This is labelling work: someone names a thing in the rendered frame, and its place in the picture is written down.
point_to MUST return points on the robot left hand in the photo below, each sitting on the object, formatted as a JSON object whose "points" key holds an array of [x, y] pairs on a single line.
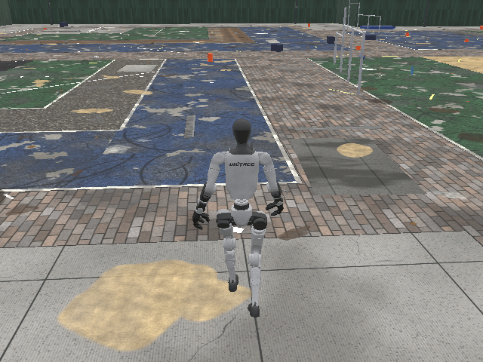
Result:
{"points": [[196, 217]]}

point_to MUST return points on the robot right forearm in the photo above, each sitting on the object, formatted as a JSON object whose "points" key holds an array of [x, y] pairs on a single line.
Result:
{"points": [[277, 197]]}

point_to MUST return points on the robot left forearm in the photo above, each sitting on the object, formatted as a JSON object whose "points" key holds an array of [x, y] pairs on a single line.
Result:
{"points": [[203, 201]]}

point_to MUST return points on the robot left thigh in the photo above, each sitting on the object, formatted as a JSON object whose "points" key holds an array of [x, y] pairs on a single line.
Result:
{"points": [[224, 222]]}

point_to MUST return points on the robot left upper arm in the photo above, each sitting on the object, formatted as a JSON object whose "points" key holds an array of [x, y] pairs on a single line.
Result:
{"points": [[213, 171]]}

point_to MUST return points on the right robot foot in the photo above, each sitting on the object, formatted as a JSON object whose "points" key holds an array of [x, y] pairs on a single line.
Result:
{"points": [[254, 311]]}

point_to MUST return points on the robot right hand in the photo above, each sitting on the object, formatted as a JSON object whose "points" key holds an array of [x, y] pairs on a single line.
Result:
{"points": [[272, 205]]}

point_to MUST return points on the robot right upper arm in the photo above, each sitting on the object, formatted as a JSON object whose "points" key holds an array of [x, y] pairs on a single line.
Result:
{"points": [[269, 170]]}

